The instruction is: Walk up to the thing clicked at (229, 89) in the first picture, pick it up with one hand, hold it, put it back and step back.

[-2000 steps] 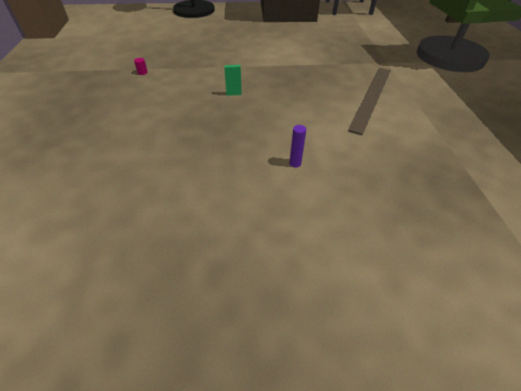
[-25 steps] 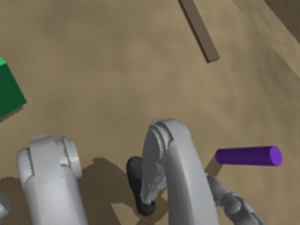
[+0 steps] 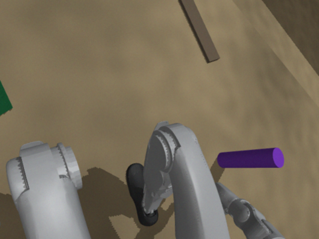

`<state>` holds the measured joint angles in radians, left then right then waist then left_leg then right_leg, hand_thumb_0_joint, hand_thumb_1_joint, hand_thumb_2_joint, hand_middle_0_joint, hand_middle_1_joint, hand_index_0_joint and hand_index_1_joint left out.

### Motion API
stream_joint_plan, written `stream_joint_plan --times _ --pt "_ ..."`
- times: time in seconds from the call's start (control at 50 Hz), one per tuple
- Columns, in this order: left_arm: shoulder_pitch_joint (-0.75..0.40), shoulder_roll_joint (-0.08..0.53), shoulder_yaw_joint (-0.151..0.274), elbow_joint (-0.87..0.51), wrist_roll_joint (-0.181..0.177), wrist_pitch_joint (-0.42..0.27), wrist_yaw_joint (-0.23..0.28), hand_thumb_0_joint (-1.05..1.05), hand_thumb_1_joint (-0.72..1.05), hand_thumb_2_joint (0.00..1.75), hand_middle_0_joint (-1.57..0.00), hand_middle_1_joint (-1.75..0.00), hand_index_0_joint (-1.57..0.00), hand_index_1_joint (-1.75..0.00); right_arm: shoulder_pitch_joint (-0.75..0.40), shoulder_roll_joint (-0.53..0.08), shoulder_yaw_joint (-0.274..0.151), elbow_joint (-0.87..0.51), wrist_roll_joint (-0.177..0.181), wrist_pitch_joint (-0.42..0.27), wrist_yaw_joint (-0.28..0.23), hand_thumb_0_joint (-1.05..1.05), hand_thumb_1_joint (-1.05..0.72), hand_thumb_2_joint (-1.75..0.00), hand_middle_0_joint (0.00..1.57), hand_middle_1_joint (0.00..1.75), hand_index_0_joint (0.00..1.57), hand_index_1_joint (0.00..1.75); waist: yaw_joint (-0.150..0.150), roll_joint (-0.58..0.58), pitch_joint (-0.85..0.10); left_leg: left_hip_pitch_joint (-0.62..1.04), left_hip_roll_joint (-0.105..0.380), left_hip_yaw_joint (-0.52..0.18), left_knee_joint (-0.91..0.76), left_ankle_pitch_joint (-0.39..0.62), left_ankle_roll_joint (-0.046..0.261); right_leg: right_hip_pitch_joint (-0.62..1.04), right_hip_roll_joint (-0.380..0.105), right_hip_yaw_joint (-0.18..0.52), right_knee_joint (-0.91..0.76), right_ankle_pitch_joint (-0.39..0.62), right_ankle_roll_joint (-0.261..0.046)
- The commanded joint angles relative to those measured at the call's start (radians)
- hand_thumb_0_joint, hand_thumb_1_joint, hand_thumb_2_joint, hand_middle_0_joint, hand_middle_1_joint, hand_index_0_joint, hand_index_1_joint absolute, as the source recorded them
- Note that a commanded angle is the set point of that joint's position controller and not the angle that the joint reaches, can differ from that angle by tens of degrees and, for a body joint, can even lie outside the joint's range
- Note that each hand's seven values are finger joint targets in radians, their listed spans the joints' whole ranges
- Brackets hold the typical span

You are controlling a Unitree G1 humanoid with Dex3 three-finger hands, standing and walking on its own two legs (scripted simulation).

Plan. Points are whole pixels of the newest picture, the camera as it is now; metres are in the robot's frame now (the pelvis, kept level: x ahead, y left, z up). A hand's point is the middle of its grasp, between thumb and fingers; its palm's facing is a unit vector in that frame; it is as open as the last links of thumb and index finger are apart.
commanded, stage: lower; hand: left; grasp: from the side
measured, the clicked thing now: out of the picture +0.43 +0.30 -0.17
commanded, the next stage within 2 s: loosen in 0.26 s
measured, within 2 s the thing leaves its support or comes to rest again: rests again in 0.02 s
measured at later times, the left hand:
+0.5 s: hand out of the picture +0.42 +0.33 -0.15, palm faces +0.49 -0.87 +0.02, open 7.9 cm
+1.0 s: hand out of the picture +0.42 +0.33 -0.15, palm faces +0.49 -0.87 +0.02, open 15.8 cm
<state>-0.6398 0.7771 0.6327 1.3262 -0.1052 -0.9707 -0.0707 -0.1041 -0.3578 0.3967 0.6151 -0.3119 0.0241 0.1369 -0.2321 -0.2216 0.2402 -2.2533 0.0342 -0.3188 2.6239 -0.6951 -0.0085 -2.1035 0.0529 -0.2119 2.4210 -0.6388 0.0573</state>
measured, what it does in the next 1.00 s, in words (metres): stands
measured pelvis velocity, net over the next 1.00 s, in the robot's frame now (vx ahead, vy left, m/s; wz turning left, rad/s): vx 0.00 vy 0.00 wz -0.02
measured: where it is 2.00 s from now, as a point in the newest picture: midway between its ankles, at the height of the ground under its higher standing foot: (107, 222)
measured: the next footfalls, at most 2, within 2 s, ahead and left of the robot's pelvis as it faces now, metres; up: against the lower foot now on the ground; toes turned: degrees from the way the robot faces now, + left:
none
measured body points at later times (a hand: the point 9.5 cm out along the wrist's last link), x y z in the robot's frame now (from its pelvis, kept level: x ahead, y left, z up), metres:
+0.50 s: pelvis +0.00 +0.00 +0.00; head +0.22 +0.18 +0.34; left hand +0.38 +0.37 -0.15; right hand +0.17 -0.25 -0.05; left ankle +0.08 +0.13 -0.25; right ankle +0.13 -0.12 -0.25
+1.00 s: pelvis +0.00 +0.00 +0.00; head +0.22 +0.18 +0.34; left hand +0.39 +0.37 -0.15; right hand +0.17 -0.24 -0.05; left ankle +0.08 +0.13 -0.25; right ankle +0.13 -0.12 -0.25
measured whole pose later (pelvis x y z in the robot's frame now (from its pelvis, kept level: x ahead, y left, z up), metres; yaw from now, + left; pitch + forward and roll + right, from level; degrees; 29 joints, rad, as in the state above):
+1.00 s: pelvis +0.00 +0.00 +0.00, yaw -1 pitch +14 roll -16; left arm -0.64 0.80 0.61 1.35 -0.12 -1.02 -0.03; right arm -0.15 -0.35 0.45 0.58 -0.33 0.03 0.14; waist -0.23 -0.25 0.26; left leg -2.24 0.04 -0.35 2.64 -0.70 0.00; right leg -2.09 0.07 -0.23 2.41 -0.62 0.06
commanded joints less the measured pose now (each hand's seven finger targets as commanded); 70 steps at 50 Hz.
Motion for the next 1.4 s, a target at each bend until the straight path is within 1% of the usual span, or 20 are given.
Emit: stream_joint_plan --times 0.0,0.14,0.32,0.36,0.42,0.5,0.56,0.64,0.76,0.92,1.04,1.12,1.18,1.2,1.26,1.28,1.32,1.34,1.36,1.38 --pt "-0.233 0.219 0.014 -0.181 -0.018 -0.094 0.012 0.0 0.17 1.23 -1.29 -1.41 -1.32 -1.4 0.06 -0.345 -0.109 -0.031 0.0 0.011 -0.022 0.0 -0.9 -0.9 0.2 0.3 0.2 0.3 -0.065 0.549 -0.624 0.457 0.05 0.076 -0.324 0.145 -0.025 0.27 0.032 -0.092 -0.165 0.194 -0.07" --pt "-0.232 0.257 0.04 -0.151 -0.019 -0.119 0.033 0.0 0.2 1.25 -1.31 -1.42 -1.34 -1.41 0.042 -0.339 -0.087 -0.037 -0.01 0.012 -0.022 0.0 -0.9 -0.9 0.2 0.3 0.2 0.3 -0.069 0.518 -0.613 0.413 0.047 0.088 -0.296 0.131 -0.014 0.31 0.041 -0.089 -0.178 0.191 -0.065" --pt "-0.212 0.226 -0.011 -0.112 -0.009 -0.121 0.019 0.0 0.23 1.23 -1.28 -1.38 -1.31 -1.38 0.017 -0.351 -0.081 -0.043 -0.015 0.01 -0.023 0.0 -0.9 -0.9 0.2 0.3 0.2 0.3 -0.079 0.525 -0.563 0.417 0.054 0.07 -0.317 0.104 -0.019 0.271 0.044 -0.111 -0.17 0.167 -0.068" --pt "-0.195 0.211 -0.016 -0.104 -0.016 -0.117 0.02 0.0 0.21 1.15 -1.35 -1.37 -1.38 -1.36 0.015 -0.351 -0.08 -0.047 -0.014 0.007 -0.02 0.0 -0.9 -0.9 0.2 0.3 0.2 0.3 -0.078 0.503 -0.565 0.405 0.052 0.07 -0.312 0.098 -0.016 0.276 0.047 -0.112 -0.173 0.165 -0.068" --pt "-0.215 0.213 -0.006 -0.127 -0.032 -0.125 0.023 0.0 0.05 0.91 -1.17 -1.14 -1.2 -1.12 0.016 -0.349 -0.079 -0.048 -0.011 0.007 -0.02 0.0 -0.91 -0.89 0.2 0.3 0.2 0.3 -0.072 0.495 -0.569 0.399 0.05 0.069 -0.31 0.099 -0.015 0.286 0.048 -0.113 -0.175 0.169 -0.066" --pt "-0.249 0.207 -0.039 -0.132 -0.017 -0.128 0.025 0.0 -0.1 0.59 -0.99 -0.88 -1.02 -0.85 0.01 -0.351 -0.079 -0.046 -0.011 0.006 -0.02 0.0 -0.91 -0.89 0.2 0.3 0.2 0.3 -0.09 0.526 -0.542 0.41 0.055 0.054 -0.325 0.085 -0.021 0.25 0.046 -0.119 -0.164 0.16 -0.068" --pt "-0.221 0.219 -0.026 -0.125 -0.014 -0.122 0.029 0.0 -0.28 0.45 -0.75 -0.65 -0.78 -0.64 0.013 -0.35 -0.08 -0.048 -0.012 0.01 -0.02 0.0 -0.91 -0.89 0.2 0.3 0.2 0.3 -0.072 0.528 -0.547 0.419 0.057 0.058 -0.326 0.078 -0.022 0.255 0.047 -0.116 -0.169 0.154 -0.068" --pt "-0.212 0.211 -0.026 -0.133 -0.015 -0.124 0.037 0.0 -0.38 0.28 -0.58 -0.46 -0.59 -0.44 0.01 -0.346 -0.077 -0.051 -0.014 0.014 -0.017 0.0 -0.91 -0.9 0.2 0.3 0.2 0.3 -0.065 0.529 -0.555 0.422 0.054 0.057 -0.325 0.102 -0.022 0.262 0.047 -0.116 -0.164 0.171 -0.069" --pt "-0.2 0.21 -0.021 -0.131 -0.018 -0.122 0.043 0.0 -0.49 0.18 -0.43 -0.32 -0.44 -0.31 0.012 -0.344 -0.076 -0.05 -0.014 0.017 -0.017 0.0 -0.92 -0.9 0.2 0.3 0.2 0.3 -0.068 0.515 -0.555 0.415 0.054 0.062 -0.318 0.124 -0.019 0.282 0.05 -0.115 -0.169 0.187 -0.068" --pt "-0.21 0.206 -0.025 -0.116 -0.018 -0.118 0.043 0.0 -0.56 0.04 -0.1 -0.07 -0.11 -0.06 0.002 -0.342 -0.074 -0.058 -0.014 0.017 -0.019 0.0 -0.89 -0.9 0.2 0.3 0.2 0.3 -0.075 0.493 -0.547 0.393 0.055 0.063 -0.314 0.083 -0.013 0.269 0.052 -0.116 -0.179 0.159 -0.067" --pt "-0.231 0.327 0.058 -0.222 -0.015 -0.119 0.035 0.0 -0.55 0.05 -0.07 -0.06 -0.09 -0.05 0.013 -0.348 -0.084 -0.052 -0.012 0.023 -0.025 0.0 -0.9 -0.9 0.2 0.3 0.2 0.3 -0.038 0.566 -0.603 0.441 0.059 0.07 -0.332 0.1 -0.018 0.281 0.05 -0.106 -0.17 0.163 -0.071" --pt "-0.206 0.402 0.114 -0.347 -0.007 -0.075 0.008 0.0 -0.53 0.06 -0.06 -0.05 -0.07 -0.04 0.051 -0.348 -0.112 -0.054 0.0 0.034 -0.035 0.0 -0.9 -0.9 0.2 0.3 0.2 0.3 0.01 0.679 -0.722 0.542 0.061 0.08 -0.365 0.192 -0.033 0.297 0.043 -0.084 -0.153 0.221 -0.081" --pt "-0.183 0.338 0.07 -0.391 -0.012 0.003 -0.04 0.0 -0.56 0.05 -0.07 -0.05 -0.08 -0.04 0.07 -0.345 -0.151 -0.074 0.027 0.041 -0.046 0.0 -0.9 -0.9 0.2 0.3 0.2 0.3 0.01 0.702 -0.718 0.539 0.058 0.088 -0.406 0.17 -0.035 0.244 0.035 -0.078 -0.167 0.2 -0.086" --pt "-0.167 0.267 0.02 -0.374 -0.022 0.036 -0.063 0.0 -0.58 0.04 -0.07 -0.06 -0.09 -0.05 0.085 -0.328 -0.158 -0.061 0.039 0.043 -0.047 0.0 -0.9 -0.9 0.2 0.3 0.2 0.3 0.009 0.691 -0.692 0.511 0.054 0.096 -0.417 0.135 -0.031 0.225 0.033 -0.074 -0.179 0.174 -0.085" --pt "-0.087 0.191 -0.005 -0.343 -0.062 0.133 -0.109 0.0 -0.59 0.04 -0.05 -0.05 -0.07 -0.03 0.142 -0.309 -0.188 -0.034 0.078 0.041 -0.052 0.0 -0.89 -0.9 0.2 0.3 0.2 0.3 0.027 0.594 -0.655 0.417 0.043 0.115 -0.411 0.094 -0.014 0.193 0.033 -0.065 -0.204 0.143 -0.083" --pt "-0.04 0.091 -0.067 -0.259 -0.083 0.165 -0.13 0.0 -0.61 0.03 -0.05 -0.05 -0.07 -0.03 0.122 -0.301 -0.189 -0.061 0.094 0.038 -0.052 0.0 -0.89 -0.89 0.2 0.3 0.2 0.3 0.011 0.524 -0.626 0.364 0.037 0.114 -0.41 0.05 -0.002 0.188 0.033 -0.067 -0.219 0.112 -0.079" --pt "-0.105 0.134 -0.022 -0.358 -0.119 0.185 -0.142 0.0 -0.59 0.03 -0.04 -0.05 -0.07 -0.02 0.135 -0.301 -0.21 -0.065 0.118 0.032 -0.059 0.0 -0.88 -0.89 0.2 0.3 0.2 0.3 0.034 0.479 -0.66 0.356 0.033 0.117 -0.41 0.036 0.008 0.195 0.031 -0.058 -0.239 0.105 -0.076" --pt "-0.197 0.183 0.004 -0.478 -0.128 0.183 -0.143 0.0 -0.6 0.03 -0.03 -0.05 -0.06 -0.02 0.156 -0.297 -0.219 -0.056 0.127 0.032 -0.062 0.0 -0.87 -0.89 0.2 0.3 0.2 0.3 0.04 0.509 -0.693 0.378 0.032 0.118 -0.417 0.044 0.006 0.199 0.026 -0.051 -0.236 0.111 -0.077" --pt "-0.204 0.167 -0.007 -0.466 -0.125 0.194 -0.142 0.0 -0.6 0.03 -0.03 -0.05 -0.06 -0.02 0.169 -0.284 -0.228 -0.051 0.135 0.032 -0.061 0.0 -0.86 -0.89 0.2 0.3 0.2 0.3 0.044 0.509 -0.729 0.395 0.029 0.12 -0.42 0.047 0.007 0.197 0.026 -0.045 -0.235 0.109 -0.081" --pt "-0.171 0.097 -0.043 -0.401 -0.125 0.207 -0.147 0.0 -0.58 0.03 -0.03 -0.04 -0.06 -0.02 0.155 -0.281 -0.235 -0.058 0.142 0.028 -0.062 0.0 -0.86 -0.89 0.2 0.3 0.2 0.3 0.032 0.477 -0.701 0.396 0.031 0.115 -0.426 0.036 0.008 0.168 0.023 -0.045 -0.237 0.099 -0.082"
